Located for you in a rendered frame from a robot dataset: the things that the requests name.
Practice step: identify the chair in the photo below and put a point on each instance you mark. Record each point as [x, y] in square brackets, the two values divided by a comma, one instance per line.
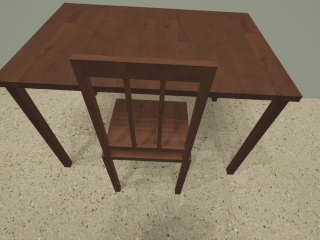
[145, 130]

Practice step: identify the table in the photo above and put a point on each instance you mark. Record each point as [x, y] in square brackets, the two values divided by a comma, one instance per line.
[247, 67]

